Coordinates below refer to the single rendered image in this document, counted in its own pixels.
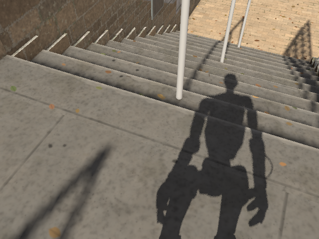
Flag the stairs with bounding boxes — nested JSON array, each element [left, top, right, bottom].
[[30, 30, 319, 149]]

